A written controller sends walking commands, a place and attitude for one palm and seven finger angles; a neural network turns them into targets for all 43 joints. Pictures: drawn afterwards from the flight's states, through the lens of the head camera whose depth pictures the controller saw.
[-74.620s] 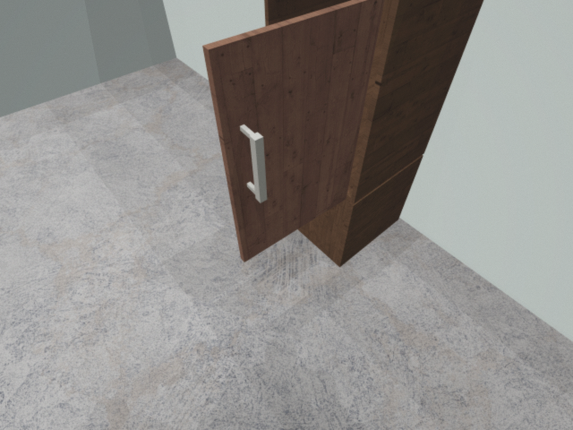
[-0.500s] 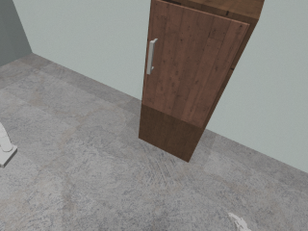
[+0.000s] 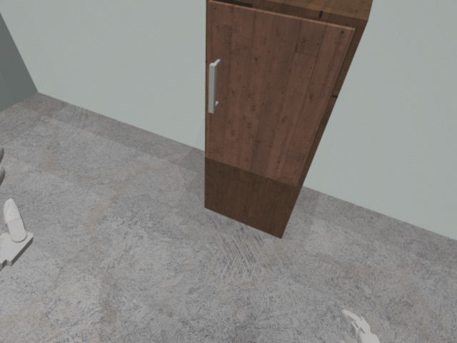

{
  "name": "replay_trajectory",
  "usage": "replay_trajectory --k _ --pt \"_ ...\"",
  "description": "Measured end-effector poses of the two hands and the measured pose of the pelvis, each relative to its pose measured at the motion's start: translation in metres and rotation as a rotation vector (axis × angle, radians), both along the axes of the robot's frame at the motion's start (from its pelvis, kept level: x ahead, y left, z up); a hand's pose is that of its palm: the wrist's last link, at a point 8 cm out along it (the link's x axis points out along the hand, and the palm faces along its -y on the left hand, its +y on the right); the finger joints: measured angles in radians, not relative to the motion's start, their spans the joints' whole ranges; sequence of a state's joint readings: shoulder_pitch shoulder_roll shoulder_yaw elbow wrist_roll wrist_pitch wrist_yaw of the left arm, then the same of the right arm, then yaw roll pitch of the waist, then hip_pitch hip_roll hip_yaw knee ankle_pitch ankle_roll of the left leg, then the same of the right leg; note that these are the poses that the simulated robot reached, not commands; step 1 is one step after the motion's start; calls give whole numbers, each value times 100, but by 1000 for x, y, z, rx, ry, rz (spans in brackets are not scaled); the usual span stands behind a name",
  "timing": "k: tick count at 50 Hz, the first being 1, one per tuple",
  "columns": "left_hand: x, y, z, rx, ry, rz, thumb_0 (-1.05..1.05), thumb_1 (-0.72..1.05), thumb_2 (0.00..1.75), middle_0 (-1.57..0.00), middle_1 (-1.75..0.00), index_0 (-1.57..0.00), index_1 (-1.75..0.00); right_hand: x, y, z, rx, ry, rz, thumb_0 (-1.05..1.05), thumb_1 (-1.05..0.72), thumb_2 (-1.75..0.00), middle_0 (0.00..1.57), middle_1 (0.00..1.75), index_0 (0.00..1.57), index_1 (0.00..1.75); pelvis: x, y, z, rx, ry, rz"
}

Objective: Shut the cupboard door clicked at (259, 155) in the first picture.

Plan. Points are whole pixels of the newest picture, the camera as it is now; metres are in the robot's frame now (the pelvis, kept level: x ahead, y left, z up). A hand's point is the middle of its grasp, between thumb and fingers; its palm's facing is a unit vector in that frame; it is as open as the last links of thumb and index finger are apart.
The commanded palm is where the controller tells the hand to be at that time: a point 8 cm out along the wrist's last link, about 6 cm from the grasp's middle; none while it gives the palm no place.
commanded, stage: stop stepping back and stand still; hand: left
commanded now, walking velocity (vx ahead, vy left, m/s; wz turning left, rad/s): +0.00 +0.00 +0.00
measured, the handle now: (214, 86) +0.86 +0.08 +0.01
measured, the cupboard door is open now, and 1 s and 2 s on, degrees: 2 2 2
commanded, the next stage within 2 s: let the arm hang, fingers relaxed in 0.14 s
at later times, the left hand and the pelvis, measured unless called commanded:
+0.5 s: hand out of the picture +0.09 +0.17 -0.16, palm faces +0.01 -0.98 -0.20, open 7.4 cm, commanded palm none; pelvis -0.01 -0.01 -0.01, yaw +2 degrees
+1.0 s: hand out of the picture -0.08 +0.17 -0.17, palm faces +0.06 -0.98 -0.20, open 7.4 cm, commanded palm none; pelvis -0.02 +0.00 +0.01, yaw +1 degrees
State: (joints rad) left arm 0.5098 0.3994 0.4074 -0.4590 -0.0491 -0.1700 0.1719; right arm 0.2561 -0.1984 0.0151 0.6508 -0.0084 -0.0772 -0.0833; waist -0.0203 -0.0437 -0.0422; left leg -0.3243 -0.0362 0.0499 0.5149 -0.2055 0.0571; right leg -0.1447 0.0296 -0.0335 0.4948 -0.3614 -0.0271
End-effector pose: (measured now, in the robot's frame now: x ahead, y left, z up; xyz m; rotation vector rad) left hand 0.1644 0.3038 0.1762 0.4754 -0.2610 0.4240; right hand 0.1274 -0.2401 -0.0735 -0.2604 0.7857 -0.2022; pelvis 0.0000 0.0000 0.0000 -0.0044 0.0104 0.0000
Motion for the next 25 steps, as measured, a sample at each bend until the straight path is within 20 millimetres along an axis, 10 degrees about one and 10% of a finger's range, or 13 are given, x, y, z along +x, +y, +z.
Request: replay_trajectory --k 13,19,25 --pt "2 -11 -6 52 140 -19 2 89 90 -21 -30 -21 -30 33 6 -3 86 -36 46 1 -90 -90 20 30 21 30 8 -8 2 -8 29 3" --pt "0 -16 -168 -217 736 26 1 90 90 -20 -30 -20 -30 26 -14 -33 71 63 110 1 -90 -90 21 30 21 30 -3 -4 -8 -10 5 28" --pt "-85 -83 -303 -509 1283 11 1 91 90 -20 -30 -20 -29 -30 -26 -41 22 253 39 1 -91 -90 20 30 20 30 -7 -10 -9 -3 -31 39"
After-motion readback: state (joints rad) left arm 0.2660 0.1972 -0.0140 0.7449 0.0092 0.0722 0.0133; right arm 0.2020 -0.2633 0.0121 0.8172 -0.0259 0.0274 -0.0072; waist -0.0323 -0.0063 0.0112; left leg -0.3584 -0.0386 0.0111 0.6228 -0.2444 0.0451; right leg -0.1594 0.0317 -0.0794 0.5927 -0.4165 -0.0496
